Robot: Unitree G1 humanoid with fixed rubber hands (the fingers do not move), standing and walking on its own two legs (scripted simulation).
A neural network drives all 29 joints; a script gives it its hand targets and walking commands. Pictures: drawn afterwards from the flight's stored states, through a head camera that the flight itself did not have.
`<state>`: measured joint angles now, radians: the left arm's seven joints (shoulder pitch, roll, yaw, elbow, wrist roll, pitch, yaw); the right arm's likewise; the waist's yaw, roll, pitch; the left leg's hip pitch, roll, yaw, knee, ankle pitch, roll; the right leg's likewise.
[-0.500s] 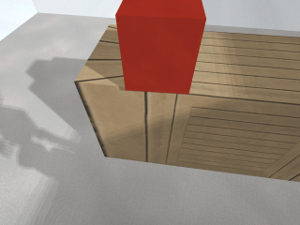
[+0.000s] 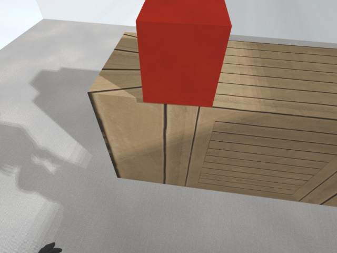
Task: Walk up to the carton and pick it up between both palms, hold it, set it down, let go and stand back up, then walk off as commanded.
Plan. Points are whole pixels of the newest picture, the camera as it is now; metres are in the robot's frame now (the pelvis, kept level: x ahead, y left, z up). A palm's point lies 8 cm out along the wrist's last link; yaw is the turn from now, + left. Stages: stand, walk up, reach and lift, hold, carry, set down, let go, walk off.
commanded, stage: stand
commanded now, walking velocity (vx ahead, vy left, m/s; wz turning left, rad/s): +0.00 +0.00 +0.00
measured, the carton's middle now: (181, 52) +0.76 -0.04 +0.09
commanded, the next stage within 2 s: none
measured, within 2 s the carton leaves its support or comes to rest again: neither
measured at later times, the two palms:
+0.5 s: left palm out of the picture +0.10 +0.30 -0.09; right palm out of the picture +0.04 -0.30 -0.11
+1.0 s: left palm out of the picture +0.10 +0.30 -0.09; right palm out of the picture +0.04 -0.31 -0.11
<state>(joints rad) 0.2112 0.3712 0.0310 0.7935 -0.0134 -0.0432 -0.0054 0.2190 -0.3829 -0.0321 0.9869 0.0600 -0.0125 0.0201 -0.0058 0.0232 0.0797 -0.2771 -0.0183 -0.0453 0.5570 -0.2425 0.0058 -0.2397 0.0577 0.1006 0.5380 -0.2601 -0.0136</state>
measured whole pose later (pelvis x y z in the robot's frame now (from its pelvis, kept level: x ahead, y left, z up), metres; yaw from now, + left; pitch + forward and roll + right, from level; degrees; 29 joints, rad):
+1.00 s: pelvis +0.00 +0.00 +0.00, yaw +0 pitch -1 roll -1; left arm 0.21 0.37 0.03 0.83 -0.01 -0.04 -0.01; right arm 0.22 -0.37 -0.03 1.02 0.06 -0.02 0.02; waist -0.01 0.02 0.05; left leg -0.28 -0.01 -0.05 0.52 -0.22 0.01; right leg -0.23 0.06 0.10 0.48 -0.23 -0.01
